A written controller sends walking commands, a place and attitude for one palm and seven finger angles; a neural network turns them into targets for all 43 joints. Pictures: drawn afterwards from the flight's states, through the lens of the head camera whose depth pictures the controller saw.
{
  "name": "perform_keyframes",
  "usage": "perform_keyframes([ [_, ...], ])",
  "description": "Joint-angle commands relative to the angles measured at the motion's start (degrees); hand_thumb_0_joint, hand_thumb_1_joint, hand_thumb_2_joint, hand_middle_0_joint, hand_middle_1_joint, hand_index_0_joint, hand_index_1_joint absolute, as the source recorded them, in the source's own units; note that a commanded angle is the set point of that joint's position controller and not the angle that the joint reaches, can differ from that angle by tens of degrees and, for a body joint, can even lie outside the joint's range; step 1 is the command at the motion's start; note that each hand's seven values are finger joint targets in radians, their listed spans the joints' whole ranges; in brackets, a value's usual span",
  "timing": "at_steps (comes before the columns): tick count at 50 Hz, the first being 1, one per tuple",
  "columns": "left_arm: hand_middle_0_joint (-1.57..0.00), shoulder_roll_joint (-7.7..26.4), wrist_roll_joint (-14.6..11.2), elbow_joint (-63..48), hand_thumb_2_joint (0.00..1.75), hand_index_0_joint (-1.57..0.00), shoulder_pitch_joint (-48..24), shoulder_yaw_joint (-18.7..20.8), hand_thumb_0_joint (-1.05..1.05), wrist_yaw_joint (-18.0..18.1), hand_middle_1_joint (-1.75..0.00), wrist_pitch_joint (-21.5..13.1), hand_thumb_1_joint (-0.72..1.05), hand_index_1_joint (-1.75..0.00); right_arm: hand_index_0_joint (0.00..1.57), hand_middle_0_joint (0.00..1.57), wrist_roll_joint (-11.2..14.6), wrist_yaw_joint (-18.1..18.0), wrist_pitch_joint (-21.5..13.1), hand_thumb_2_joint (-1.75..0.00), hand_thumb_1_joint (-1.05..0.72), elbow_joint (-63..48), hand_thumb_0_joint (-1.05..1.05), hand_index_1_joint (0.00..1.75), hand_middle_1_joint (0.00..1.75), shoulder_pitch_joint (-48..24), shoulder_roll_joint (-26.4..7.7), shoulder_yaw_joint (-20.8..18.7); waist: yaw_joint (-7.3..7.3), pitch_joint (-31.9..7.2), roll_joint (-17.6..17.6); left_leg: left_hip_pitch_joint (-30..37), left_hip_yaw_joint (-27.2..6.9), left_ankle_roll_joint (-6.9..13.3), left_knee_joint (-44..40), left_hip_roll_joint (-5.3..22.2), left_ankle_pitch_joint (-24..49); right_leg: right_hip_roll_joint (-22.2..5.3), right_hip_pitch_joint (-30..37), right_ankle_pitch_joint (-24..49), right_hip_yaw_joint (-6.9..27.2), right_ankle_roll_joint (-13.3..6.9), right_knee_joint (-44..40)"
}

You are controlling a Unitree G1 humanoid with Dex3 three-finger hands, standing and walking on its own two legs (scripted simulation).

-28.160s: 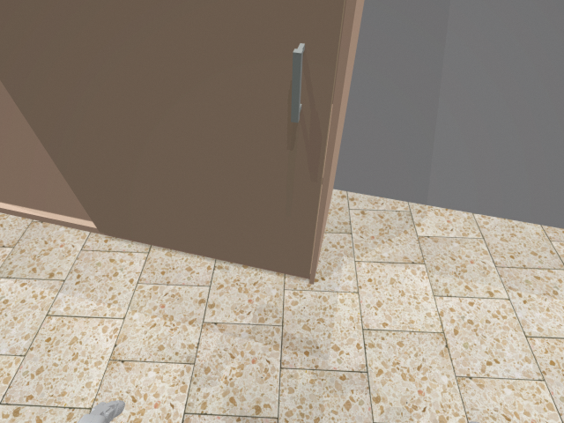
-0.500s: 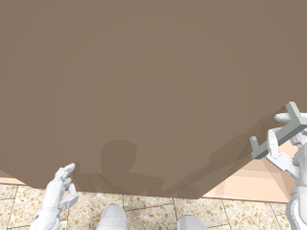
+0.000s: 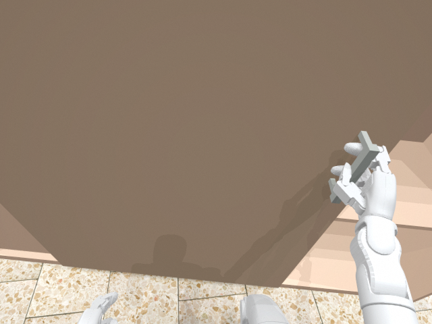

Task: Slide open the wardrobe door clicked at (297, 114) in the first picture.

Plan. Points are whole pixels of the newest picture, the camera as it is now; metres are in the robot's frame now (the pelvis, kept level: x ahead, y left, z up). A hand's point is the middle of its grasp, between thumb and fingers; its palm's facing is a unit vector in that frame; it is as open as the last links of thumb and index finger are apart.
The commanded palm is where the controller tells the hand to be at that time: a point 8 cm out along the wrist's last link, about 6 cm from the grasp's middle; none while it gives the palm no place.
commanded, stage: stop walking and hold the door there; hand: right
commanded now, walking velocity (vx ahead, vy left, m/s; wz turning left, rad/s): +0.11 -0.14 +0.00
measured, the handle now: (349, 169) +0.38 -0.23 +0.11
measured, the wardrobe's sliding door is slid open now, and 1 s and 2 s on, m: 0.58 0.58 0.58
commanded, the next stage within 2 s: loosen the grip on the handle in 0.08 s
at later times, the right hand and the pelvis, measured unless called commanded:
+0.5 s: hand (337, 196) +0.34 -0.21 +0.08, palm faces +0.33 +0.93 -0.18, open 10.4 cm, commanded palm +0.30 -0.24 +0.07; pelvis +0.04 -0.02 -0.04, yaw +4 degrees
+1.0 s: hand (336, 204) +0.32 -0.21 +0.07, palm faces +0.24 +0.96 -0.16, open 15.0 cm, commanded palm +0.28 -0.28 +0.06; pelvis +0.00 -0.06 -0.04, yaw +8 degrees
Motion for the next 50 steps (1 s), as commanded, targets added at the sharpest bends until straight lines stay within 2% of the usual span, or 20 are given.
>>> perform_keyframes([
  [1,-0.2,4.41,0.63,-9.67,0.9,-0.2,-5.86,0.58,0.0,1.46,-0.3,-3.76,0.9,-0.3,0.45,0.45,-2.02,0.79,-8.0,-0.9,-0.9,-10.39,0.0,1.4,1.4,-11.78,-6.94,2.29,0.64,-5.02,-0.5,21.48,-16.14,4.26,-8.24,20.38,44.58,-1.83,-23.76,-6.31,-0.05,-3.28,5.87],
  [8,-0.2,3.5,0.5,-12.81,0.9,-0.2,-6.14,0.48,0.0,1.8,-0.3,-5.16,0.9,-0.3,0.45,0.45,-2.49,0.86,-10.26,-0.9,-0.9,-18.13,0.0,1.4,1.4,-7.87,-2.03,6.78,-0.51,-7.1,8.68,21.95,-13.14,3.05,-9.9,19.38,53.64,-2.9,-16.4,-6.79,-5.54,-4.56,-12.98],
  [9,-0.2,5.58,0.19,-14.2,0.9,-0.2,-5.58,4.66,0.0,-0.01,-0.3,-7.76,0.9,-0.3,0.45,0.45,-5.24,-0.7,-12.89,-0.9,-0.9,-21.04,0.0,1.4,1.4,-35.16,-42.16,-31.61,-3.53,-2.19,17.19,4.85,-11.43,-7.45,-15.62,6.45,67.98,2.12,-3.77,3.16,-9.42,-2.98,-27.41],
  [10,-0.2,4.59,5.05,-5.32,0.9,-0.2,-8.5,4.37,0.0,0.65,-0.3,-11.19,0.9,-0.3,0.45,0.45,-4.78,1.84,-9.92,-0.84,-0.78,0.37,0.0,1.4,1.4,-28.28,-16.81,-8.13,7.56,-16.95,2.47,-13.1,-4.65,-6.74,4.5,2.59,55.66,0.6,28.46,27.22,0.14,-3.48,-40.31],
  [11,-0.2,8.86,2.38,-4.55,0.9,-0.2,-1.03,7.35,0.0,-2.07,-0.3,-11.25,0.9,-0.3,0.45,0.45,-5.16,1.36,-9.96,-0.78,-0.66,-5.17,0.0,1.4,1.4,-14.38,-8.97,-8.56,5.32,-26.4,-6.07,-29.46,0.76,-9.31,22.02,-1.07,48.26,-1.31,43.95,43.2,12.06,-6.09,-53.82],
  [12,-0.2,7.6,1.89,-4.55,0.9,-0.2,-2.04,7.55,0.0,-3.53,-0.3,-12.1,0.9,-0.3,0.45,0.45,-3.8,3.31,-10.29,-0.73,-0.54,-9.15,0.0,1.4,1.4,-4.68,0.43,-0.93,4.1,-30.84,-10.12,-37.67,-0.1,-9.92,29.07,-4.97,15.42,-4.74,57.81,54.07,13.67,-5.73,-58.13],
  [13,-0.2,9.55,1.95,-4.89,0.9,-0.2,-3.58,7.83,0.0,-4.09,-0.3,-13.84,0.9,-0.3,0.45,0.45,-1.43,4.76,-10.71,-0.67,-0.42,-15.71,0.0,1.4,1.4,-6.07,2.97,1.77,3.02,-29.52,-3.73,-29.96,-5.04,-7.82,30.93,-1.83,9.05,-5.96,53.03,37.0,11.57,-2.65,-60.91],
  [15,-0.2,8.17,0.67,-10.15,0.9,-0.2,-8.5,6.57,0.0,-5.57,-0.3,-15.44,0.9,-0.3,0.45,0.45,-5.82,3.88,-12.5,-0.55,-0.17,-22.08,0.0,1.4,1.4,-18.87,1.5,4.43,7.6,-6.35,4.35,-27.62,-3.91,-7.51,20.49,1.89,4.4,1.3,32.33,10.35,1.32,-2.46,-54.34],
  [16,-0.2,5.69,0.0,-10.68,0.9,-0.2,-7.81,5.51,0.0,-5.2,-0.3,-15.45,0.9,-0.3,0.45,0.45,-3.98,3.07,-12.61,-0.49,-0.05,-18.36,0.0,1.4,1.4,-12.97,2.34,0.95,4.53,-6.08,4.94,-23.57,-2.26,-7.12,11.77,2.0,17.89,2.27,23.42,19.81,0.35,-3.51,-47.81],
  [17,-0.2,6.73,1.16,-10.64,0.9,-0.2,-5.96,7.09,0.0,-3.54,-0.3,-14.55,0.9,-0.3,0.45,0.45,-3.47,0.59,-9.84,-0.43,0.07,-9.48,0.0,1.4,1.4,0.42,-4.98,-10.81,2.4,-6.81,3.77,-15.37,-4.08,-7.32,11.02,2.19,44.54,2.23,19.34,34.55,-2.9,-3.89,-41.25],
  [18,-0.2,8.9,2.69,-10.76,0.9,-0.2,-3.85,6.21,0.0,-2.94,-0.3,-14.27,0.9,-0.3,0.45,0.45,0.33,0.44,-8.1,-0.37,0.19,-16.94,0.0,1.4,1.4,5.24,-10.7,-15.2,-1.25,-20.58,-0.32,-6.69,-6.26,-9.81,14.45,5.31,61.59,4.98,16.52,30.93,-3.75,-3.29,-40.66],
  [19,-0.2,6.41,2.93,-10.28,0.9,-0.2,-7.08,4.2,0.0,-2.98,-0.3,-13.55,0.9,-0.3,0.45,0.45,-0.8,0.88,-7.31,-0.32,0.31,-17.79,0.0,1.4,1.4,4.08,-13.79,-16.03,-1.5,-19.02,7.61,-8.86,-7.77,-11.79,13.99,6.19,64.63,6.26,12.28,20.49,-3.76,-5.75,-38.64],
  [21,-0.2,5.59,2.95,-11.0,0.9,-0.2,-8.7,2.95,0.0,-2.44,-0.3,-11.55,0.9,-0.3,0.42,0.42,-3.31,3.16,-7.0,-0.2,0.55,-15.81,0.0,1.37,1.37,-2.05,-6.53,-6.96,1.16,-14.09,19.47,-15.99,-9.06,-13.46,14.03,6.33,59.63,4.38,9.16,14.82,-1.5,-4.96,-37.13],
  [26,-0.2,4.71,3.26,-13.63,0.9,-0.2,-7.38,3.39,0.0,-1.56,-0.3,-10.77,0.9,-0.3,0.36,0.36,-5.03,1.77,-7.4,-0.2,0.55,-30.2,0.0,1.28,1.28,-5.04,-3.75,-1.58,0.48,-21.15,2.43,-24.59,-5.6,-9.71,14.54,1.68,38.59,0.56,26.57,29.01,-0.88,-5.11,-39.17],
  [28,-0.2,4.93,3.22,-13.24,0.9,-0.2,-6.82,3.12,0.0,-1.4,-0.3,-10.41,0.9,-0.3,0.33,0.33,-6.03,0.37,-6.39,-0.2,0.55,-26.67,0.0,1.25,1.25,-4.15,-1.24,1.46,1.4,-17.25,2.21,-27.29,-5.47,-9.22,13.28,1.43,30.02,0.18,23.79,22.81,-0.12,-4.83,-39.66],
  [29,-0.2,5.93,3.61,-12.02,0.9,-0.2,-4.87,4.02,0.0,-1.06,-0.3,-9.44,0.9,-0.3,0.32,0.32,-6.11,-0.48,-5.57,-0.2,0.55,-12.92,0.0,1.23,1.23,10.22,-8.85,-9.9,-0.86,-13.9,6.92,-27.97,-5.75,-9.35,12.97,1.17,27.59,-0.32,18.63,19.3,0.01,-4.21,-39.95],
  [35,-0.2,5.15,3.19,-14.58,0.9,-0.2,-6.48,3.12,0.0,-1.12,-0.3,-7.32,0.9,-0.3,0.25,0.25,-4.41,-0.44,-7.66,-0.2,0.55,-20.75,0.0,1.15,1.15,7.37,-6.1,-5.69,-1.28,-22.5,0.57,-23.01,-8.22,-10.63,14.22,3.26,38.68,0.77,17.69,19.67,-1.4,-4.21,-38.4],
  [42,-0.2,6.31,2.61,-14.52,0.9,-0.2,-6.88,3.36,0.0,-0.21,-0.3,-6.02,0.9,-0.3,0.25,0.25,-4.02,-4.45,-8.19,-0.2,0.55,-14.39,0.0,1.15,1.15,7.47,-6.86,-6.84,-0.7,-15.53,8.3,-27.27,-7.5,-10.34,11.53,2.1,22.3,0.13,13.15,11.31,-0.35,-4.35,-40.64],
  [43,-0.2,5.82,2.41,-15.16,0.9,-0.2,-7.86,3.15,0.0,-0.27,-0.3,-6.21,0.9,-0.3,0.25,0.25,-4.26,-5.11,-9.14,-0.2,0.55,-21.13,0.0,1.15,1.15,0.17,-4.45,-2.27,0.09,-17.73,3.94,-27.58,-7.51,-9.95,11.39,2.03,19.26,0.26,15.54,10.98,-0.64,-4.56,-41.01],
  [50,-0.2,5.88,2.29,-15.26,0.9,-0.2,-7.62,3.07,0.0,-0.14,-0.3,-5.03,0.9,-0.3,0.25,0.25,-5.33,-8.43,-9.51,-0.2,0.55,-15.57,0.0,1.15,1.15,6.12,-9.54,-8.1,-1.46,-15.14,2.06,-29.55,-7.12,-8.36,9.48,0.36,4.03,-0.39,14.68,5.84,-1.52,-4.21,-43.06],
])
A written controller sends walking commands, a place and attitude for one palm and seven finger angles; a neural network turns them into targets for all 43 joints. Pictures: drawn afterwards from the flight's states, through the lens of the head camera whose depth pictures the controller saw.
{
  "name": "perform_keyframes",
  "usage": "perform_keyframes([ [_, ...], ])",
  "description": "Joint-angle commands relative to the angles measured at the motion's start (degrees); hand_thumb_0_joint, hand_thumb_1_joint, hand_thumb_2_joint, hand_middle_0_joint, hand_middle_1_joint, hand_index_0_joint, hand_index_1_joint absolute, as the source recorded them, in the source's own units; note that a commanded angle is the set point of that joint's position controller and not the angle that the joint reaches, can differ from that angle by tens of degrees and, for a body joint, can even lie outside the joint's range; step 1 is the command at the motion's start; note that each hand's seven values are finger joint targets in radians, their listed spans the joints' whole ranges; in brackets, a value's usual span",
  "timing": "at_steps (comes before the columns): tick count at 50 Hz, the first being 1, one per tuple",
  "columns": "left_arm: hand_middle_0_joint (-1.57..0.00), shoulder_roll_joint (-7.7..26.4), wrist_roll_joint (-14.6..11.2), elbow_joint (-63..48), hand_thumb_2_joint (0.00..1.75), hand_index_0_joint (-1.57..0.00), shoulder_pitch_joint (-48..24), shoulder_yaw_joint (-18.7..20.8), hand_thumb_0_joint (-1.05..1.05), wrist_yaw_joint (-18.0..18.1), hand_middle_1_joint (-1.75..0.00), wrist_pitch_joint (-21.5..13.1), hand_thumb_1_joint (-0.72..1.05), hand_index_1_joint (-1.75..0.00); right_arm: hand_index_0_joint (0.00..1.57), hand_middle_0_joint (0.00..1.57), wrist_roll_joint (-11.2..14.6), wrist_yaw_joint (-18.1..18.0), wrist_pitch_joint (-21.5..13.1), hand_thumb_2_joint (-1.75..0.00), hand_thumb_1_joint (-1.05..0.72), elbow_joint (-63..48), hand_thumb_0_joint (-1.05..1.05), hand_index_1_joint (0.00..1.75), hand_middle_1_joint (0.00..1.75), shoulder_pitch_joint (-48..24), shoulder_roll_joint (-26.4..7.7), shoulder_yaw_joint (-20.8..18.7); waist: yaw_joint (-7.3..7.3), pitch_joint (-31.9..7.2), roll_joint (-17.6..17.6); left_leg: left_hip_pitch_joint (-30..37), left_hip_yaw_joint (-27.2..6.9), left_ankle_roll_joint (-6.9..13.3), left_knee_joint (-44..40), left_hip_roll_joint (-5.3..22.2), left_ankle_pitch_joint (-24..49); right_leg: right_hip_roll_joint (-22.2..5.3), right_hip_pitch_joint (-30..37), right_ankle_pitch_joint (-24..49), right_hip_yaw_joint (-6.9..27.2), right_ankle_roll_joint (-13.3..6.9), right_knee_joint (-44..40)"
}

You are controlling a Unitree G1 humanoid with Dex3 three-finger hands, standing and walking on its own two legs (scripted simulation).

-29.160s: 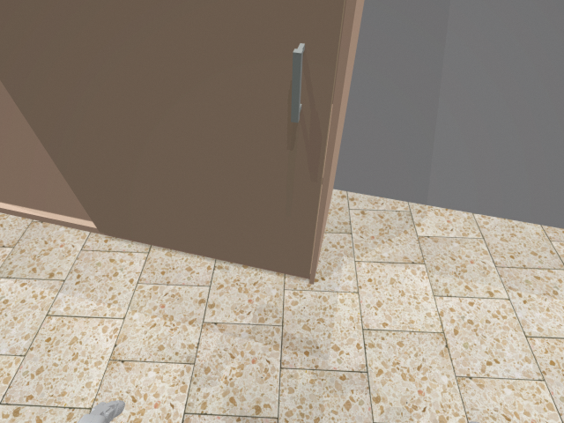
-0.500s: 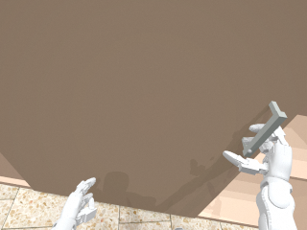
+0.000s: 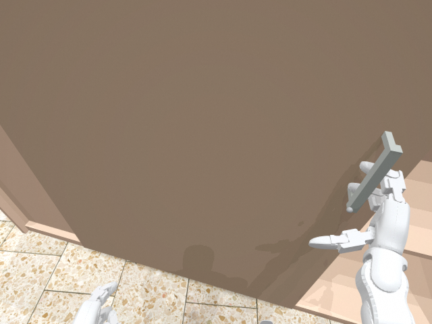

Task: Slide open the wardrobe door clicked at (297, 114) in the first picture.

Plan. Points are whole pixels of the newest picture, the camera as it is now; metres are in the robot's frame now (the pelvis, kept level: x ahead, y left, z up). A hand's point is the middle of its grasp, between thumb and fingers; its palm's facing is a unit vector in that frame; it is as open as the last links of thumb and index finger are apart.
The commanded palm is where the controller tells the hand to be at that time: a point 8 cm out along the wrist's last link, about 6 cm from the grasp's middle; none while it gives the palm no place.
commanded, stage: slip the hand off the handle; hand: right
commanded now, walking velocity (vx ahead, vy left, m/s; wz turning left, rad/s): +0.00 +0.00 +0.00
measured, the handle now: (369, 174) +0.35 -0.23 +0.15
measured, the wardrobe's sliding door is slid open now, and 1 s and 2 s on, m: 0.58 0.58 0.58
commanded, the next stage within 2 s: draw the hand back to the body in 1.50 s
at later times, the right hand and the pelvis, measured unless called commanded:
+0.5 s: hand (395, 239) +0.26 -0.27 +0.10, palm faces +0.42 +0.90 -0.14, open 14.7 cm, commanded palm +0.21 -0.30 +0.10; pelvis -0.02 -0.05 -0.01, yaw -1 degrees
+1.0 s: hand (413, 301) +0.17 -0.25 +0.10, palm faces +0.46 +0.87 -0.17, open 14.7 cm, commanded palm +0.12 -0.28 +0.10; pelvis -0.05 -0.04 -0.02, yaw -1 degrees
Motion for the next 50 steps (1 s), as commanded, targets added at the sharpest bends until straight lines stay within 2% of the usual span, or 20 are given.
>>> perform_keyframes([
  [1,-0.2,5.9,-0.39,-10.75,0.9,-0.2,-9.5,1.44,0.0,0.68,-0.3,-2.85,0.9,-0.3,0.25,0.25,0.16,-3.37,-2.68,-0.2,0.55,-8.34,0.0,1.15,1.15,-4.88,-11.0,-8.8,-4.11,-5.82,2.47,-9.42,1.09,-3.12,-14.15,-0.12,11.63,3.04,15.17,-1.87,-3.97,-4.58,-4.41],
  [4,-0.2,5.74,-0.56,-10.87,0.9,-0.2,-9.75,1.4,0.0,0.87,-0.3,-2.24,0.9,-0.3,0.25,0.25,1.26,-3.69,-2.69,-0.2,0.55,-8.06,0.0,1.15,1.15,-3.32,-12.06,-10.98,-4.64,-5.53,1.62,-8.65,1.17,-3.02,-14.63,-0.25,11.19,2.95,15.26,-2.01,-4.38,-4.45,-4.78],
  [7,-0.2,5.94,-0.34,-10.39,0.9,-0.2,-9.24,1.3,0.0,0.96,-0.3,-2.16,0.9,-0.3,0.25,0.25,0.08,-3.47,-3.53,-0.2,0.55,-8.88,0.0,1.15,1.15,-7.96,-11.02,-8.79,-2.69,-4.16,2.34,-10.68,1.81,-3.04,-14.4,-0.6,10.08,2.58,15.91,-2.89,-3.75,-4.65,-4.84],
  [9,-0.2,5.72,0.06,-10.44,0.9,-0.2,-8.68,1.64,0.0,0.8,-0.3,-3.0,0.9,-0.3,0.25,0.25,-0.82,-2.96,-5.74,-0.2,0.55,-11.98,0.0,1.15,1.15,-8.42,-9.07,-5.91,-2.06,-5.9,0.67,-11.92,2.33,-2.82,-13.1,-0.81,10.34,2.3,17.3,-2.94,-3.49,-4.59,-4.31],
  [10,-0.2,5.63,0.3,-10.35,0.9,-0.2,-8.88,1.67,0.0,0.84,-0.3,-3.6,0.9,-0.3,0.25,0.25,-1.03,-2.51,-7.15,-0.2,0.55,-14.58,0.0,1.15,1.15,-10.28,-7.79,-3.77,-1.2,-6.38,-0.91,-12.85,2.53,-2.74,-12.54,-0.85,10.45,2.15,18.24,-3.24,-3.26,-4.62,-4.0],
  [12,-0.2,5.58,0.74,-9.57,0.9,-0.2,-8.67,1.54,0.0,1.06,-0.3,-4.83,0.9,-0.3,0.25,0.25,-1.82,-1.66,-9.68,-0.2,0.55,-17.88,0.0,1.15,1.15,-14.21,-6.32,-0.7,0.53,-6.77,-0.99,-14.69,2.88,-2.72,-11.68,-0.97,9.85,1.67,19.52,-4.82,-2.13,-4.68,-3.57],
  [13,-0.2,5.73,0.84,-8.81,0.9,-0.2,-8.31,1.69,0.0,1.28,-0.3,-5.36,0.9,-0.3,0.25,0.25,-1.77,-1.44,-10.66,-0.2,0.55,-18.42,0.0,1.15,1.15,-15.07,-6.85,-0.59,0.77,-7.84,-1.82,-15.01,2.99,-2.51,-10.99,-0.92,9.31,1.63,20.01,-5.56,-1.58,-4.48,-3.4],
  [16,-0.2,5.97,0.91,-8.46,0.9,-0.2,-8.58,1.49,0.0,1.62,-0.3,-6.22,0.9,-0.3,0.25,0.25,-1.67,-0.5,-10.96,-0.2,0.55,-17.6,0.0,1.15,1.15,-12.51,-7.3,-0.92,0.3,-9.43,-2.2,-15.61,3.58,-2.27,-9.72,-0.86,8.35,1.62,20.05,-7.78,-0.44,-4.17,-3.88],
  [20,-0.2,5.89,0.46,-9.79,0.9,-0.2,-9.41,0.78,0.0,1.64,-0.3,-5.63,0.9,-0.3,0.25,0.25,-1.48,-1.02,-7.13,-0.2,0.55,-16.22,0.0,1.15,1.15,-8.28,-7.44,-1.81,-1.6,-9.22,-3.44,-14.67,4.34,-1.84,-9.01,-0.86,7.4,1.71,19.11,-11.58,1.05,-3.67,-6.3],
  [22,-0.2,6.01,0.36,-10.06,0.9,-0.2,-9.64,0.47,0.0,1.83,-0.3,-4.83,0.9,-0.3,0.25,0.25,-1.88,-2.25,-4.88,-0.2,0.55,-14.62,0.0,1.15,1.15,-7.74,-10.24,-5.21,-2.38,-8.36,-3.1,-13.91,4.48,-1.65,-9.15,-1.05,6.9,1.6,18.44,-13.34,1.87,-3.53,-7.53],
  [23,-0.2,5.45,0.23,-11.42,0.9,-0.2,-10.36,0.29,0.0,1.65,-0.3,-4.64,0.9,-0.3,0.25,0.25,-1.41,-2.42,-4.01,-0.2,0.55,-17.06,0.0,1.15,1.15,-6.19,-6.88,-2.37,-2.83,-9.39,-4.73,-13.32,4.68,-1.61,-9.06,-0.82,6.7,1.86,18.89,-13.69,1.48,-3.5,-7.66],
  [24,-0.2,5.3,0.09,-11.96,0.9,-0.2,-10.15,0.2,0.0,1.49,-0.3,-4.48,0.9,-0.3,0.25,0.25,-1.43,-2.95,-3.31,-0.2,0.55,-17.73,0.0,1.15,1.15,-4.57,-7.23,-2.85,-2.91,-8.9,-3.75,-13.22,4.98,-1.51,-9.01,-0.98,6.47,1.47,18.87,-14.44,1.94,-3.34,-8.22],
  [26,-0.2,4.95,0.16,-13.39,0.9,-0.2,-10.34,0.04,0.0,1.12,-0.3,-4.38,0.9,-0.3,0.25,0.25,-1.41,-3.61,-2.68,-0.2,0.55,-21.58,0.0,1.15,1.15,-0.79,-5.02,-0.83,-3.14,-9.36,-3.84,-12.66,5.49,-1.36,-8.55,-1.14,6.76,1.24,19.28,-14.31,2.19,-3.19,-8.5],
  [30,-0.2,4.75,0.69,-14.6,0.9,-0.2,-10.1,-0.24,0.0,0.61,-0.3,-4.37,0.9,-0.3,0.25,0.25,-2.71,-4.79,-2.86,-0.2,0.55,-26.63,0.0,1.15,1.15,3.51,-3.7,1.83,-2.05,-7.17,-3.77,-13.63,5.8,-1.4,-7.98,-1.05,5.86,0.87,17.79,-16.35,2.82,-3.19,-8.34],
  [32,-0.2,5.0,0.93,-14.61,0.9,-0.2,-9.96,-0.38,0.0,0.53,-0.3,-4.29,0.9,-0.3,0.25,0.25,-3.8,-5.47,-3.08,-0.2,0.55,-27.9,0.0,1.15,1.15,3.66,-4.85,1.49,-1.49,-5.66,-3.81,-14.38,5.61,-1.39,-7.78,-0.99,4.91,0.8,16.59,-18.64,3.51,-3.26,-8.45],
  [33,-0.2,4.74,1.0,-14.99,0.9,-0.2,-10.08,-0.47,0.0,0.47,-0.3,-4.35,0.9,-0.3,0.25,0.25,-3.99,-5.64,-3.28,-0.2,0.55,-28.94,0.0,1.15,1.15,4.04,-3.41,3.2,-1.18,-5.42,-3.93,-14.96,5.73,-1.4,-7.33,-0.88,4.28,0.87,16.4,-19.49,3.75,-3.21,-8.38],
  [37,-0.2,4.78,1.25,-15.45,0.9,-0.2,-10.27,-0.63,0.0,0.61,-0.3,-4.44,0.9,-0.3,0.25,0.25,-4.49,-6.17,-3.69,-0.2,0.55,-31.38,0.0,1.15,1.15,6.97,-4.09,2.84,-1.27,-5.56,-3.74,-15.73,5.55,-1.43,-6.81,-1.0,2.0,1.09,14.99,-22.8,4.12,-3.2,-7.98],
  [41,-0.2,4.31,1.07,-16.09,0.9,-0.2,-10.57,-0.78,0.0,0.71,-0.3,-4.85,0.9,-0.3,0.25,0.25,-4.09,-5.95,-3.97,-0.2,0.55,-34.62,0.0,1.15,1.15,10.06,-4.11,3.44,-1.67,-7.34,-5.72,-16.13,5.42,-1.27,-6.2,-0.98,1.04,1.47,14.57,-22.96,3.45,-3.21,-6.78],
  [42,-0.2,4.5,1.15,-15.78,0.9,-0.2,-10.05,-0.8,0.0,0.84,-0.3,-4.86,0.9,-0.3,0.25,0.25,-4.08,-6.04,-3.83,-0.2,0.55,-34.29,0.0,1.15,1.15,11.43,-5.59,1.88,-1.62,-6.7,-4.45,-16.1,5.31,-1.32,-6.42,-1.12,0.88,1.34,13.78,-23.52,3.92,-3.26,-6.82],
  [50,-0.2,4.37,0.5,-16.59,0.9,-0.2,-10.01,-1.18,0.0,1.41,-0.3,-5.53,0.9,-0.3,0.25,0.25,-1.32,-3.87,-3.21,-0.2,0.55,-35.04,0.0,1.15,1.15,17.96,-5.14,1.42,-2.12,-4.27,-3.55,-15.98,4.74,-1.42,-7.82,-1.03,-1.19,2.15,11.28,-21.77,2.12,-3.64,-4.62],
])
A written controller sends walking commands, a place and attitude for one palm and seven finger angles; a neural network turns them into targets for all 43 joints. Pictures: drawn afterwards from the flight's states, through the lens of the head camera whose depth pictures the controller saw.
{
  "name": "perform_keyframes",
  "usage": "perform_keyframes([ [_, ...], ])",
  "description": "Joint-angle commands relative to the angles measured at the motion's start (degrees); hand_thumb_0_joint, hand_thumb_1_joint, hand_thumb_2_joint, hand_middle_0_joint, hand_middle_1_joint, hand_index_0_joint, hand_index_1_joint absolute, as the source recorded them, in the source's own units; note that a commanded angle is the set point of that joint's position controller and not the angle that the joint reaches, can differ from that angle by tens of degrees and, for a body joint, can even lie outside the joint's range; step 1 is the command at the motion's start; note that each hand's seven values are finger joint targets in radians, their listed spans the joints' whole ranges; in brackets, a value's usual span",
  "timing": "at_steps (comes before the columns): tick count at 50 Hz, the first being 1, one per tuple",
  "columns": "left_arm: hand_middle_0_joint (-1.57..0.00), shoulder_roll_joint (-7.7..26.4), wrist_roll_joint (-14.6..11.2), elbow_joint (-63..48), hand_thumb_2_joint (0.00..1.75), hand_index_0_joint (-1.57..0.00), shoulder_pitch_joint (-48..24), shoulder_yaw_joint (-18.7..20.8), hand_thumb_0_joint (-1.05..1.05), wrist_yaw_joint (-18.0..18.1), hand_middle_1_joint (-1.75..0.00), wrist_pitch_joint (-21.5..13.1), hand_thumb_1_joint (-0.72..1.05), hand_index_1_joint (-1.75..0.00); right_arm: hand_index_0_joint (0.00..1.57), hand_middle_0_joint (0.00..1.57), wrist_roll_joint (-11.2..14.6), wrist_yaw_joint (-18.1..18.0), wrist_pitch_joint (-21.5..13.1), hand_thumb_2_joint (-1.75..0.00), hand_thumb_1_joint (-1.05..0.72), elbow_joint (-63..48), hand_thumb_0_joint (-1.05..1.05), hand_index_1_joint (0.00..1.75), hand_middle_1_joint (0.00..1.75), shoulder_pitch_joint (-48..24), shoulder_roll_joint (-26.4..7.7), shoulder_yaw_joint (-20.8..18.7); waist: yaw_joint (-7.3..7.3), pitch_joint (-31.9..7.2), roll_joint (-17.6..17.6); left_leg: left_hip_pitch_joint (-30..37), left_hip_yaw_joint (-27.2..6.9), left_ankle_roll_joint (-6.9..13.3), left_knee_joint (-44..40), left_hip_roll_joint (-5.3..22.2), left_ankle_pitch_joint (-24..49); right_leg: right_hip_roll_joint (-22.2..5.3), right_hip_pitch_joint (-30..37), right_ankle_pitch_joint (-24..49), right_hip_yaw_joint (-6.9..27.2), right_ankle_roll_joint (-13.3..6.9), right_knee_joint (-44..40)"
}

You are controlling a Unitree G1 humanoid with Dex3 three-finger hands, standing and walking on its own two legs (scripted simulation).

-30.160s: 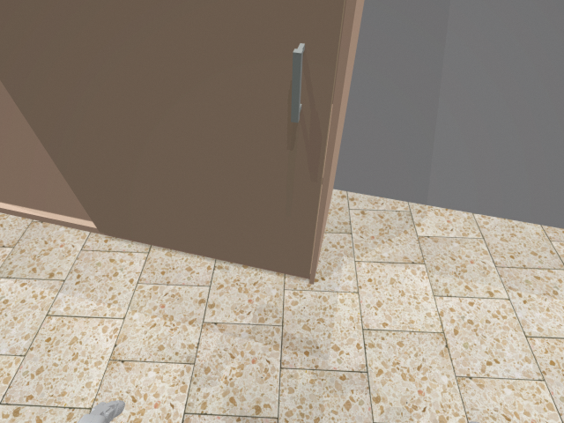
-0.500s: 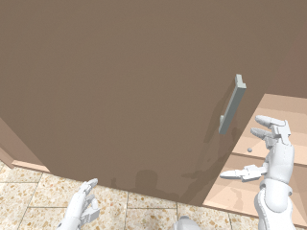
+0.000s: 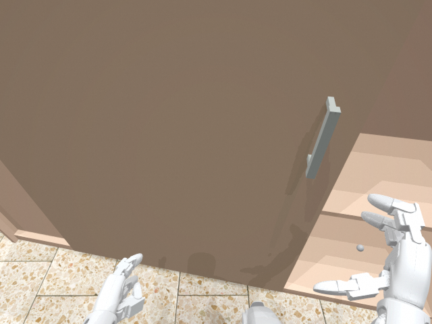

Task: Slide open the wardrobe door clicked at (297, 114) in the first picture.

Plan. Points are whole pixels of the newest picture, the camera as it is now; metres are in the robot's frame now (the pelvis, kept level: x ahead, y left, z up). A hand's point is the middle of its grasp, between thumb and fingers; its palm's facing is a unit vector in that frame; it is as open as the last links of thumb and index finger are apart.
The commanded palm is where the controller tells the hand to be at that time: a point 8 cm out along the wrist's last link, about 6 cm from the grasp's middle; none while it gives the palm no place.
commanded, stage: slip the hand off the handle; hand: right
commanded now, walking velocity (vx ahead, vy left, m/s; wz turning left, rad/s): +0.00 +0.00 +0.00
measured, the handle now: (320, 139) +0.40 -0.18 +0.17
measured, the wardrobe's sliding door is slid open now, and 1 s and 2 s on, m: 0.58 0.58 0.58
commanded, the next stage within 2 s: draw the hand back to the body in 0.50 s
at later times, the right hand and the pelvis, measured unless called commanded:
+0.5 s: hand (367, 274) +0.18 -0.20 +0.12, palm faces +0.40 +0.90 -0.15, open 14.7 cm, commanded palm +0.14 -0.24 +0.12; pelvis -0.03 +0.03 +0.00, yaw +0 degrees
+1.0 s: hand (413, 301) +0.14 -0.22 +0.15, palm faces +0.22 +0.97 -0.04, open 14.7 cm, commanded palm +0.11 -0.25 +0.16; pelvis -0.06 +0.00 +0.00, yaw -1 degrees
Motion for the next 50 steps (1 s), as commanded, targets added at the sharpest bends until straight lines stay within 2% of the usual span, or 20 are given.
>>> perform_keyframes([
  [1,-0.2,7.11,-0.42,-10.38,0.9,-0.2,-7.37,2.8,0.0,1.11,-0.3,-4.23,0.9,-0.3,0.25,0.25,1.0,0.76,-3.66,-0.2,0.55,-13.84,0.0,1.15,1.15,-3.42,-4.33,-2.5,0.22,-4.94,-2.06,-12.53,3.1,1.53,-12.54,-1.62,-2.71,0.42,16.73,-19.61,-0.39,-2.21,-11.54],
  [7,-0.2,7.37,-0.54,-10.04,0.9,-0.2,-6.64,3.01,0.0,1.85,-0.3,-5.32,0.9,-0.3,0.25,0.25,2.49,2.86,-5.1,-0.2,0.55,-12.89,0.0,1.15,1.15,0.77,-7.74,-6.4,-0.42,-1.29,0.84,-13.89,1.18,1.1,-15.6,-1.26,-6.51,0.99,14.84,-16.71,-1.86,-2.66,-8.65],
  [10,-0.2,7.22,-0.47,-9.43,0.9,-0.2,-6.62,2.95,0.0,2.14,-0.3,-6.35,0.9,-0.3,0.25,0.25,3.15,3.38,-6.87,-0.2,0.55,-13.69,0.0,1.15,1.15,-3.18,-7.87,-6.57,0.4,-0.92,-0.12,-15.43,0.59,1.1,-15.51,-1.04,-8.38,1.39,14.51,-17.25,-1.9,-2.64,-7.48],
  [12,-0.2,7.55,-0.37,-8.35,0.9,-0.2,-6.32,3.03,0.0,2.6,-0.3,-6.89,0.9,-0.3,0.25,0.25,3.34,3.72,-7.8,-0.2,0.55,-12.92,0.0,1.15,1.15,-6.15,-9.99,-8.54,0.62,0.17,-0.76,-16.23,-0.51,1.01,-16.64,-0.84,-10.07,1.57,14.07,-17.42,-1.88,-2.67,-6.5],
  [13,-0.2,7.28,-0.34,-8.22,0.9,-0.2,-6.42,2.91,0.0,2.78,-0.3,-7.24,0.9,-0.3,0.25,0.25,3.67,4.13,-8.1,-0.2,0.55,-12.87,0.0,1.15,1.15,-7.96,-8.63,-7.1,1.05,0.08,-0.38,-16.32,-0.6,0.91,-16.67,-0.58,-10.85,1.91,13.79,-17.63,-2.06,-2.67,-6.24],
  [14,-0.2,7.35,-0.37,-7.8,0.9,-0.2,-6.28,3.13,0.0,2.87,-0.3,-7.61,0.9,-0.3,0.25,0.25,3.99,4.54,-8.25,-0.2,0.55,-11.19,0.0,1.15,1.15,-7.18,-9.25,-8.1,0.63,-0.69,-0.09,-16.08,-1.44,0.94,-17.32,-0.51,-11.64,1.93,13.89,-16.71,-2.28,-2.64,-5.53],
  [20,-0.2,7.93,-0.95,-7.07,0.9,-0.2,-6.39,2.79,0.0,3.48,-0.3,-8.85,0.9,-0.3,0.25,0.25,5.38,7.36,-5.83,-0.2,0.55,-7.32,0.0,1.15,1.15,-7.94,-8.95,-7.4,0.05,-1.51,-0.87,-14.14,-1.56,1.02,-17.69,-0.28,-10.58,2.12,14.06,-17.5,-1.52,-2.81,-7.48],
  [24,-0.2,7.86,-0.99,-7.49,0.9,-0.2,-6.41,2.64,0.0,3.58,-0.3,-9.21,0.9,-0.3,0.25,0.25,5.2,6.95,-4.7,-0.2,0.55,-7.95,0.0,1.15,1.15,-7.16,-9.6,-8.31,-0.86,-1.48,-1.53,-13.28,-1.07,1.17,-17.27,-0.26,-10.25,2.15,14.04,-17.81,-1.34,-2.77,-8.62],
  [29,-0.2,7.82,-0.54,-8.2,0.9,-0.2,-6.08,2.6,0.0,3.1,-0.3,-9.32,0.9,-0.3,0.25,0.25,4.65,4.81,-5.29,-0.2,0.55,-9.44,0.0,1.15,1.15,-5.12,-9.08,-8.67,-0.99,-1.84,-0.92,-13.1,0.57,1.33,-15.04,-0.79,-8.03,1.94,13.14,-19.02,-0.49,-2.73,-9.48],
  [31,-0.2,7.98,-0.46,-7.9,0.9,-0.2,-6.15,2.7,0.0,2.95,-0.3,-9.21,0.9,-0.3,0.25,0.25,4.51,4.36,-5.66,-0.2,0.55,-9.28,0.0,1.15,1.15,-6.72,-9.04,-8.85,-0.38,-1.99,-0.53,-13.76,0.6,1.24,-14.83,-0.94,-7.93,1.92,13.13,-19.4,-0.47,-2.72,-9.16],
  [32,-0.2,8.91,-1.95,-7.04,0.9,-0.2,-5.15,2.37,0.0,3.51,-0.3,-10.22,0.9,-0.3,0.25,0.25,10.7,13.05,-3.68,-0.2,0.55,-7.86,0.0,1.15,1.15,-4.59,-7.38,-4.21,2.38,-2.71,0.82,-11.54,-0.73,0.83,-17.67,-0.44,-8.47,2.13,14.38,-17.26,-1.72,-2.82,-8.49],
  [33,-0.2,8.89,-3.03,-7.24,0.9,-0.2,-4.78,2.67,0.0,4.49,-0.3,-11.2,0.9,-0.3,0.25,0.25,12.83,17.18,-3.57,-0.2,0.55,-12.72,0.0,1.15,1.15,-8.2,-12.73,-8.11,0.75,-5.53,-0.89,-8.47,-2.4,1.06,-19.38,0.14,-8.71,1.88,15.73,-15.21,-1.97,-2.76,-8.5],
  [34,-0.2,8.53,-3.15,-7.1,0.9,-0.2,-5.25,2.44,0.0,5.2,-0.3,-12.07,0.9,-0.3,0.25,0.25,13.68,19.53,-3.41,-0.2,0.55,-14.88,0.0,1.15,1.15,-8.64,-14.35,-9.46,-0.06,-7.67,-2.53,-6.67,-3.01,1.2,-20.3,0.44,-8.43,2.0,17.48,-13.83,-2.52,-2.81,-8.57],
  [36,-0.2,8.35,-4.02,-6.98,0.9,-0.2,-5.65,1.41,0.0,6.26,-0.3,-13.9,0.9,-0.3,0.25,0.25,16.08,23.67,-1.18,-0.2,0.55,-14.43,0.0,1.15,1.15,-8.11,-15.38,-9.72,0.44,-5.43,-0.87,-7.68,-3.37,1.02,-21.93,0.84,-10.86,1.9,18.3,-13.64,-2.17,-2.8,-8.94],
  [38,-0.2,7.87,-4.29,-6.34,0.9,-0.2,-6.47,0.88,0.0,6.66,-0.3,-14.97,0.9,-0.3,0.25,0.25,16.6,23.96,1.35,-0.2,0.55,-13.67,0.0,1.15,1.15,-9.94,-15.1,-10.52,-0.02,0.12,-2.59,-9.7,-2.75,1.05,-22.55,0.75,-13.25,1.93,18.35,-15.41,-1.74,-2.54,-9.75],
  [39,-0.2,8.22,-4.24,-5.85,0.9,-0.2,-6.55,0.94,0.0,6.62,-0.3,-15.12,0.9,-0.3,0.25,0.25,16.66,23.26,2.86,-0.2,0.55,-11.69,0.0,1.15,1.15,-9.65,-15.88,-12.68,-0.65,2.19,-1.85,-10.68,-1.84,1.09,-21.7,0.55,-13.65,1.79,17.86,-16.1,-1.48,-2.21,-10.31],
  [40,-0.2,8.07,-4.38,-5.76,0.9,-0.2,-6.99,0.78,0.0,6.42,-0.3,-15.32,0.9,-0.3,0.25,0.25,16.79,22.6,4.31,-0.2,0.55,-11.02,0.0,1.15,1.15,-10.21,-13.57,-11.74,-0.64,4.51,-2.12,-11.34,-0.37,1.14,-20.33,0.15,-12.32,1.68,17.78,-17.72,-0.83,-2.02,-11.6],
  [42,-0.2,8.57,-4.43,-5.72,0.9,-0.2,-7.43,0.81,0.0,6.03,-0.3,-15.46,0.9,-0.3,0.25,0.25,17.43,21.33,7.26,-0.2,0.55,-9.73,0.0,1.15,1.15,-10.62,-12.49,-13.29,-1.5,5.37,-1.04,-11.14,1.12,1.04,-18.73,-0.46,-10.42,1.76,17.37,-19.7,0.4,-1.74,-13.37],
  [45,-0.2,8.79,-4.75,-6.31,0.9,-0.2,-7.5,1.1,0.0,5.44,-0.3,-15.93,0.9,-0.3,0.25,0.25,17.63,21.38,10.7,-0.2,0.55,-12.1,0.0,1.15,1.15,-9.56,-10.97,-12.41,-1.95,1.97,-1.25,-8.57,1.73,1.04,-17.31,-0.23,-7.63,1.82,18.62,-18.71,-0.03,-1.63,-14.11],
  [50,-0.2,9.47,-4.51,-6.88,0.9,-0.2,-7.9,0.94,0.0,4.76,-0.3,-16.5,0.9,-0.3,0.25,0.25,14.37,21.92,13.42,-0.2,0.55,-20.3,0.0,1.15,1.15,-14.02,-10.87,-8.15,-0.92,-1.17,-3.24,-7.92,2.45,1.23,-13.78,-0.08,-4.73,1.41,20.36,-19.3,0.33,-1.59,-13.55],
])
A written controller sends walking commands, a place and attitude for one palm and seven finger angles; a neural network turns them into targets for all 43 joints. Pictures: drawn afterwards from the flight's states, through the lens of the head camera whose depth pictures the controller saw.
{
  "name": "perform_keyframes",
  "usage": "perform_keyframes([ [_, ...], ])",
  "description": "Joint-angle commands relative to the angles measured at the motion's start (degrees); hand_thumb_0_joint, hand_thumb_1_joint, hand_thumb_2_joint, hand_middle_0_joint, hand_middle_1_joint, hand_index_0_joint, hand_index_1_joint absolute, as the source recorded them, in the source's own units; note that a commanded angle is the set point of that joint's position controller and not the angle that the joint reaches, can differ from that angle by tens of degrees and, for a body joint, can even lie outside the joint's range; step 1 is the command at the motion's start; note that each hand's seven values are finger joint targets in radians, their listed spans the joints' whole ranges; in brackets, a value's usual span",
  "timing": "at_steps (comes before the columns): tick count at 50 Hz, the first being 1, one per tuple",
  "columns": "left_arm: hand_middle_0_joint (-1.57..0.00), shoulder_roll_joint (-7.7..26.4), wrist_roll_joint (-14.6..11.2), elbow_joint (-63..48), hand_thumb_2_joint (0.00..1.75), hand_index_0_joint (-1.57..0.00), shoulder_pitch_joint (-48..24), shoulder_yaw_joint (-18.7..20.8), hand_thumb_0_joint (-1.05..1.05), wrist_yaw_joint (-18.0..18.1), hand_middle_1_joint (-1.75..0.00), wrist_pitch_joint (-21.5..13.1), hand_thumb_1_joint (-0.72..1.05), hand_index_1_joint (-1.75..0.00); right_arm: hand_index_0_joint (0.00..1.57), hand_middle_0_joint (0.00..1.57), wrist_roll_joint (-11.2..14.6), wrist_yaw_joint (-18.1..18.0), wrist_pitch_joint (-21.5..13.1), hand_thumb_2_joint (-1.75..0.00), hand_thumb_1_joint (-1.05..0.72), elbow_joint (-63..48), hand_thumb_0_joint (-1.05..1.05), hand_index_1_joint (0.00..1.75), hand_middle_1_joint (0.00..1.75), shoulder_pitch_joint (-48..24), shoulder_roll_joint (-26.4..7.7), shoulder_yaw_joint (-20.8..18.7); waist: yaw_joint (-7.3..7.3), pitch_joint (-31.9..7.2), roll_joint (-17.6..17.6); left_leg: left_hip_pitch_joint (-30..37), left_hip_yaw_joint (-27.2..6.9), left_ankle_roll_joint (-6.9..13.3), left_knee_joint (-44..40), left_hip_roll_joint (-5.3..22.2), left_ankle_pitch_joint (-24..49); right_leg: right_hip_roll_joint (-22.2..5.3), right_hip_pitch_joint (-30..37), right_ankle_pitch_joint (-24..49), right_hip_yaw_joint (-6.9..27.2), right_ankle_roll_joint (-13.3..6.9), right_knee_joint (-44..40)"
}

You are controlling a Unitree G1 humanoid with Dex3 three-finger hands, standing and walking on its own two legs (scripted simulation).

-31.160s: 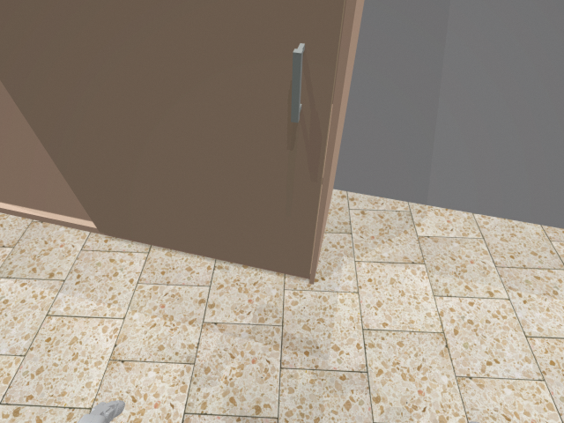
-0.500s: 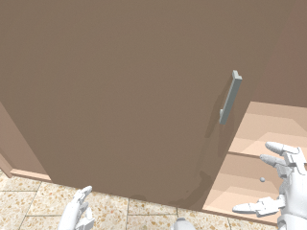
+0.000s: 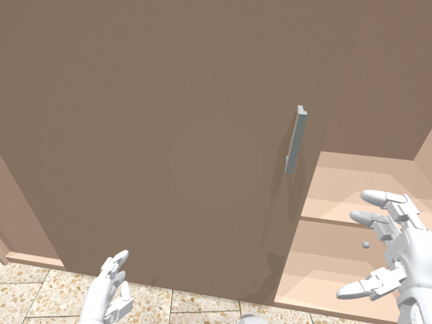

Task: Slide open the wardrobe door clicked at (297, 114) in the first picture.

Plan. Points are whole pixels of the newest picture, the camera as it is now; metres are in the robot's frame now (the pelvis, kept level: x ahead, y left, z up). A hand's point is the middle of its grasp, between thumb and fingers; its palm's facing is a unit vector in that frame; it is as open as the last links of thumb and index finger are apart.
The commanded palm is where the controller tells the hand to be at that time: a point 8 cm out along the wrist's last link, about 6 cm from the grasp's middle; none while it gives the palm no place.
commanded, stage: draw the hand back to the body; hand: right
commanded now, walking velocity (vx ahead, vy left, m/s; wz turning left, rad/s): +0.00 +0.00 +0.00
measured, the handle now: (294, 140) +0.47 -0.17 +0.17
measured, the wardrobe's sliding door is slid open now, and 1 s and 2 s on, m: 0.58 0.58 0.58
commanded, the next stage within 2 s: relax the arm and regain balance in 0.12 s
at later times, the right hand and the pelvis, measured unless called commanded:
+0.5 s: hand out of the picture +0.04 -0.26 -0.10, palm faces -0.04 +0.97 -0.25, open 15.9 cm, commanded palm none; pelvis -0.19 -0.08 -0.02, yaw -1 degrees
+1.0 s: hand out of the picture -0.43 -0.42 -0.10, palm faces +0.06 +0.95 -0.30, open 16.3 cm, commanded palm none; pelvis -0.55 -0.20 +0.02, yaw +0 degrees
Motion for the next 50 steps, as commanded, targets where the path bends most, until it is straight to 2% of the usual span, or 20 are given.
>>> perform_keyframes([
  [1,-0.2,6.76,0.21,-10.29,0.9,-0.2,-10.28,2.3,0.0,0.24,-0.3,-4.17,0.9,-0.3,0.25,0.25,-1.98,0.09,-1.36,-0.2,0.55,-19.23,0.0,1.15,1.15,-12.35,-7.73,-0.12,0.43,-2.6,-1.4,-13.79,2.25,1.16,-11.63,-0.02,-9.73,-0.27,12.94,-18.02,-1.46,-1.35,-9.76],
  [11,-0.2,5.98,3.18,-7.4,0.9,-0.2,-16.35,2.35,0.0,-0.14,-0.3,4.15,0.9,-0.3,0.24,0.24,-12.47,-7.95,-2.57,-0.37,0.19,-15.62,0.0,0.94,0.94,-26.03,-13.05,-2.58,-0.39,-0.38,-1.84,-19.05,1.27,2.88,-9.39,2.45,-9.75,-0.9,16.6,-15.36,-2.19,0.39,-3.41],
  [12,-0.2,13.38,5.85,5.08,0.9,-0.2,-4.53,9.78,0.0,-3.29,-0.3,6.18,0.9,-0.3,0.15,0.15,-12.99,-6.12,-2.35,-0.3,0.5,29.77,0.0,0.3,0.3,-10.48,-4.2,11.43,5.48,9.82,-3.74,-9.52,0.71,3.83,-16.51,0.72,-3.41,0.3,11.0,-0.08,-0.29,-3.09,-17.14],
  [15,-0.2,6.81,3.94,0.79,0.9,-0.2,-7.97,8.93,0.0,-4.89,-0.3,17.92,0.9,-0.3,0.15,0.15,-18.11,-5.66,2.74,-0.3,0.5,22.52,0.0,0.3,0.3,-18.11,-8.01,8.55,6.77,13.93,23.71,-46.47,-17.45,10.72,-45.79,18.45,-30.22,2.0,22.05,-6.38,-5.05,0.88,34.16],
  [18,-0.2,3.41,4.18,3.72,0.9,-0.2,5.7,7.82,0.0,-6.54,-0.3,19.06,0.9,-0.3,0.15,0.15,-17.65,-6.77,3.05,-0.3,0.5,27.95,0.0,0.3,0.3,-28.46,-6.73,10.34,15.06,18.09,20.22,-50.29,-1.86,5.29,-35.15,14.73,-16.06,-2.85,32.72,-9.33,-7.44,-0.28,27.78],
  [20,-0.2,5.71,2.82,4.61,0.9,-0.2,13.52,6.79,0.0,-7.41,-0.3,19.27,0.9,-0.3,0.15,0.15,-16.19,-5.99,2.55,-0.3,0.5,33.38,0.0,0.3,0.3,-30.08,-4.28,13.22,16.69,22.92,-1.37,-38.16,2.81,0.83,-0.5,5.38,-15.7,-4.33,19.58,-21.9,2.83,-2.12,-10.8],
  [21,-0.2,7.02,3.55,5.19,0.9,-0.2,13.81,6.43,0.0,-7.37,-0.3,18.26,0.9,-0.3,0.15,0.15,-15.72,-6.41,1.98,-0.3,0.5,33.99,0.0,0.3,0.3,-28.88,-1.44,13.72,14.81,27.24,-16.68,-30.7,-2.27,-0.77,20.66,-1.96,-13.28,-6.41,-1.38,-27.83,17.07,-3.27,-33.2],
  [24,-0.2,9.68,4.53,4.77,0.9,-0.2,-2.85,5.92,0.0,-5.87,-0.3,17.13,0.9,-0.3,0.15,0.15,-17.76,-6.49,0.49,-0.3,0.5,44.69,0.0,0.3,0.3,-8.33,-3.89,10.02,2.37,6.81,-11.27,-15.06,-8.96,-2.16,41.97,-5.43,3.3,-8.26,-2.42,-34.92,31.7,4.2,-44.56],
  [26,-0.2,9.7,4.22,4.93,0.9,-0.2,-9.25,6.49,0.0,-4.69,-0.3,18.89,0.9,-0.3,0.15,0.15,-17.43,-5.72,1.9,-0.3,0.5,55.23,0.0,0.3,0.3,3.98,-7.93,7.48,-2.48,2.62,-13.48,-4.17,-1.91,-1.39,30.25,-4.17,6.49,-3.54,0.84,-30.66,15.76,19.68,-46.04],
  [28,-0.2,10.97,4.98,7.73,0.9,-0.2,-11.0,7.3,0.0,-3.98,-0.3,19.04,0.9,-0.3,0.15,0.15,-16.25,-4.8,1.61,-0.3,0.5,63.21,0.0,0.3,0.3,18.97,-9.51,7.01,-6.39,1.79,-17.45,21.67,11.92,-0.52,7.79,-7.85,-4.33,3.95,-3.57,-12.34,-1.81,19.73,-52.33],
  [30,-0.2,9.45,3.86,11.36,0.9,-0.2,-6.88,8.64,0.0,-2.18,-0.3,21.54,0.9,-0.3,0.15,0.15,-13.68,-5.28,0.76,-0.3,0.5,69.86,0.0,0.3,0.3,29.77,-9.71,4.68,-10.95,5.65,9.1,39.06,6.08,11.6,-42.71,4.06,-7.85,15.4,-7.44,-10.26,-8.92,24.48,-6.52],
  [31,-0.2,1.71,2.84,15.38,0.9,-0.2,8.49,9.24,0.0,-0.52,-0.3,21.32,0.9,-0.3,0.15,0.15,-15.08,-6.63,0.83,-0.3,0.5,62.58,0.0,0.3,0.3,0.18,-3.12,8.53,4.4,3.1,39.24,5.04,-11.16,16.5,-32.19,20.19,10.92,9.85,0.83,-33.42,4.25,9.98,53.56],
  [33,-0.2,7.59,3.64,17.51,0.9,-0.2,30.6,10.64,0.0,-2.27,-0.3,22.82,0.9,-0.3,0.15,0.15,-17.12,-7.6,-1.0,-0.3,0.5,48.12,0.0,0.3,0.3,-39.16,-5.32,9.88,24.89,3.92,5.4,-19.68,-2.16,13.32,-37.68,23.33,15.66,2.44,20.78,-10.28,7.56,-21.45,61.62],
  [34,-0.2,2.62,4.37,17.77,0.9,-0.2,31.76,8.01,0.0,-5.06,-0.3,20.71,0.9,-0.3,0.15,0.15,-17.53,-6.35,-2.81,-0.3,0.5,48.26,0.0,0.3,0.3,-35.18,-3.68,9.6,25.37,5.79,-3.65,-8.3,2.05,7.65,-35.8,17.26,8.52,-1.67,16.11,-9.61,0.81,-15.1,35.55],
  [35,-0.2,2.49,4.53,18.4,0.9,-0.2,28.78,8.39,0.0,-6.26,-0.3,20.36,0.9,-0.3,0.15,0.15,-17.19,-6.31,-3.02,-0.3,0.5,51.78,0.0,0.3,0.3,-27.98,-3.27,7.97,18.6,5.86,2.29,-6.23,-0.09,5.88,-26.29,15.7,8.43,-4.25,18.48,-13.98,-0.07,-4.06,10.89],
  [37,-0.2,2.09,4.12,19.06,0.9,-0.2,23.96,8.47,0.0,-6.07,-0.3,20.34,0.9,-0.3,0.15,0.15,-17.04,-6.87,-1.44,-0.3,0.5,58.64,0.0,0.3,0.3,-18.79,-4.4,7.77,11.95,11.19,2.94,-15.86,1.05,3.87,-6.02,11.05,-5.57,-3.05,26.18,-10.32,-0.63,-2.05,-14.35],
  [39,-0.2,-0.07,4.68,18.45,0.9,-0.2,23.36,6.73,0.0,-5.3,-0.3,19.39,0.9,-0.3,0.15,0.15,-17.23,-6.01,-0.45,-0.3,0.5,59.3,0.0,0.3,0.3,-16.08,0.54,10.24,11.13,20.13,-21.46,-20.45,-2.87,0.76,23.85,-2.83,-8.88,-0.48,5.97,-7.69,6.53,-3.28,-28.28],
  [42,-0.2,10.61,4.57,10.62,0.9,-0.2,1.98,7.03,0.0,-4.29,-0.3,18.62,0.9,-0.3,0.15,0.15,-16.16,-5.86,1.42,-0.3,0.5,59.39,0.0,0.3,0.3,-8.93,-3.48,8.99,0.4,3.36,-19.11,-10.26,-10.37,-0.2,47.2,-4.39,0.07,-16.59,-7.47,-41.93,41.16,-11.42,-45.52],
  [45,-0.2,10.31,6.29,12.78,0.9,-0.2,-1.89,7.94,0.0,-3.84,-0.3,19.97,0.9,-0.3,0.15,0.15,-16.25,-5.61,1.86,-0.3,0.5,64.77,0.0,0.3,0.3,-2.59,-6.49,7.59,-0.64,7.45,3.98,4.74,-1.61,0.79,29.75,-3.95,-2.6,-12.25,-11.48,-32.6,22.08,-6.71,-42.88],
  [50,-0.2,5.51,5.19,17.32,0.9,-0.2,1.3,8.85,0.0,-3.34,-0.3,21.19,0.9,-0.3,0.15,0.15,-14.43,-3.98,3.21,-0.3,0.5,71.41,0.0,0.3,0.3,17.04,-2.11,8.36,-2.23,9.41,3.82,28.81,0.98,9.05,-32.19,-3.75,-12.37,0.2,-6.48,-20.69,3.18,2.97,-31.95],
])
